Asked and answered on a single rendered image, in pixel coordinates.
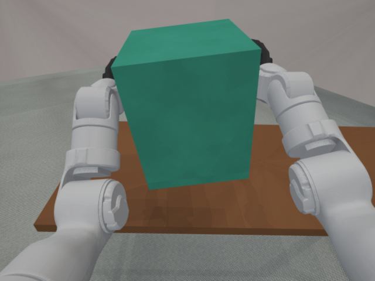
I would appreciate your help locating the table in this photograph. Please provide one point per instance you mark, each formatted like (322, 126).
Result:
(259, 205)

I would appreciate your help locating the right robot hand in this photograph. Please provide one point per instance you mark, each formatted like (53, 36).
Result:
(265, 55)

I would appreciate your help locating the carton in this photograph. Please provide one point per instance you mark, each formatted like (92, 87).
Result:
(189, 93)

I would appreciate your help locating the robot right upper arm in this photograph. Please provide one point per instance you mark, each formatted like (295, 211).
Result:
(334, 188)

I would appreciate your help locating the robot right forearm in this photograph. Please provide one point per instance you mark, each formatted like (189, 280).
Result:
(307, 131)

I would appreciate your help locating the left robot hand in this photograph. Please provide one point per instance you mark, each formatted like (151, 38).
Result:
(108, 73)

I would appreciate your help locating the robot left upper arm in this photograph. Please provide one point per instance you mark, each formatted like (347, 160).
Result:
(87, 213)

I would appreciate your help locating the robot left forearm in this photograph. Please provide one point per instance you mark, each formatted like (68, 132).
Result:
(95, 131)

